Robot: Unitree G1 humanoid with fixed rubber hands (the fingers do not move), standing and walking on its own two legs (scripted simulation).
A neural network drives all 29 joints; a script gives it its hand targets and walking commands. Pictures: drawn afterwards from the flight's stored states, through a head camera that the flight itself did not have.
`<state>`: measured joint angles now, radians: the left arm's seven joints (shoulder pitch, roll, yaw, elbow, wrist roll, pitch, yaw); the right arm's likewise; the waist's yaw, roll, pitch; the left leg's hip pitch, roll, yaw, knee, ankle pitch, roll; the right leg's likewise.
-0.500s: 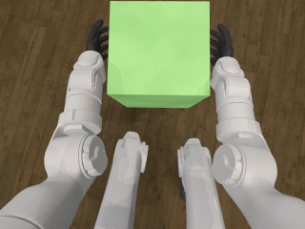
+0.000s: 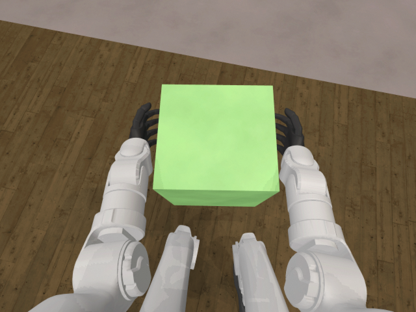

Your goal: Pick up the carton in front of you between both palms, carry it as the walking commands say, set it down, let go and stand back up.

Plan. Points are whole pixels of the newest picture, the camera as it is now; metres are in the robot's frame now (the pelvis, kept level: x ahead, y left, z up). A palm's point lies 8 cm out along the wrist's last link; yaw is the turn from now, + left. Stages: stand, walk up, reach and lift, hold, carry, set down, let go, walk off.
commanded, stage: reach and lift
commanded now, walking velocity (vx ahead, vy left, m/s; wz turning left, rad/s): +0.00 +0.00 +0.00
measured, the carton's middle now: (215, 155) +0.43 +0.02 -0.11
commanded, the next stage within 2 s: hold in 1.80 s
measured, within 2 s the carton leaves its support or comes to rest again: neither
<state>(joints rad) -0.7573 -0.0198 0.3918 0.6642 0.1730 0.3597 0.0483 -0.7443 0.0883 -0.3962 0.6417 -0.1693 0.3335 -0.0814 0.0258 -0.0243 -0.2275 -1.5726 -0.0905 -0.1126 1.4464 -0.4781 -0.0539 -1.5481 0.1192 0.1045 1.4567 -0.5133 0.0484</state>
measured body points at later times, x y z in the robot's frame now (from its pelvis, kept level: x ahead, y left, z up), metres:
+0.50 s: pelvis +0.06 +0.00 +0.14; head +0.11 +0.01 +0.58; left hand +0.39 +0.17 +0.10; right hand +0.39 -0.14 +0.11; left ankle +0.08 +0.13 -0.56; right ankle +0.07 -0.13 -0.56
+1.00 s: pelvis +0.05 +0.00 +0.18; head +0.02 +0.00 +0.63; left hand +0.36 +0.16 +0.19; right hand +0.36 -0.15 +0.19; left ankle +0.08 +0.13 -0.56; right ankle +0.07 -0.13 -0.56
